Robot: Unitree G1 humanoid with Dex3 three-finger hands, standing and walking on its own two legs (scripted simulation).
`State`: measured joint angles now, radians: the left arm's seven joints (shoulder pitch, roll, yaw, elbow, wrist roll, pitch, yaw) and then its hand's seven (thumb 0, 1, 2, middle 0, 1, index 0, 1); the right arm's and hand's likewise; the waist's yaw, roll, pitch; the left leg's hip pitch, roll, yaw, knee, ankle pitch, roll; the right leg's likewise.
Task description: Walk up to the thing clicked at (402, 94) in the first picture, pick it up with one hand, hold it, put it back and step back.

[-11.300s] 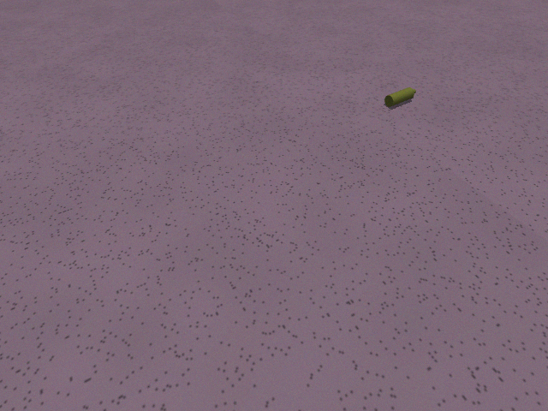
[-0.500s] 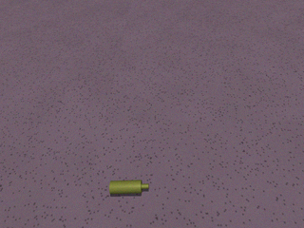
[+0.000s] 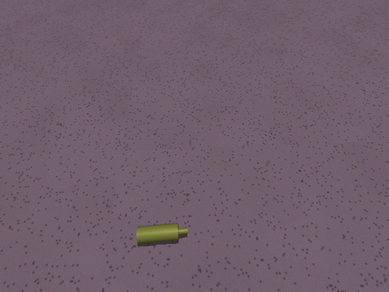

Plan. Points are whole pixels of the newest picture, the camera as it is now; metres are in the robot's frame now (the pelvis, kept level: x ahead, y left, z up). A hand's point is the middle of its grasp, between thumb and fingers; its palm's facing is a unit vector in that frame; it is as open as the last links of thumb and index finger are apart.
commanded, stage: walk up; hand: left
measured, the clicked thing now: (162, 232) +0.44 +0.18 -0.72
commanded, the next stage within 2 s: stand in 1.52 s
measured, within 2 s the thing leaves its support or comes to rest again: neither
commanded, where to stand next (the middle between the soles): +0.06 -0.04 m, yaw +1 degrees
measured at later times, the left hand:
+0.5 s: hand out of the picture +0.10 +0.22 -0.15, palm faces -0.03 -0.95 -0.30, open 7.4 cm
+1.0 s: hand out of the picture +0.10 +0.21 -0.13, palm faces +0.01 -0.94 -0.33, open 7.4 cm
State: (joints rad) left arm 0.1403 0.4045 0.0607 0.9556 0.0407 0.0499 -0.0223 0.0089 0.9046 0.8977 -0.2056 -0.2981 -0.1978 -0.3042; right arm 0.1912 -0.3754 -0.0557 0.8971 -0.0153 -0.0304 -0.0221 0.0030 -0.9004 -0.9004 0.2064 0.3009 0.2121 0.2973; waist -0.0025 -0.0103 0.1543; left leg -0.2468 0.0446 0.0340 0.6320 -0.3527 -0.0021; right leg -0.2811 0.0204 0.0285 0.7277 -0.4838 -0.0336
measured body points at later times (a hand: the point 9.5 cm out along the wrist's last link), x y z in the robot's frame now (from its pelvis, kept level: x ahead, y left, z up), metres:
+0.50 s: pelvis +0.00 -0.03 +0.01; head +0.02 -0.02 +0.46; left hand +0.10 +0.26 -0.12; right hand +0.07 -0.35 -0.10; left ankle +0.01 +0.10 -0.73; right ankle +0.00 -0.14 -0.73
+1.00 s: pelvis +0.01 -0.04 +0.02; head +0.02 -0.04 +0.47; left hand +0.10 +0.26 -0.11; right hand +0.10 -0.35 -0.11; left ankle +0.01 +0.10 -0.73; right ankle +0.00 -0.14 -0.73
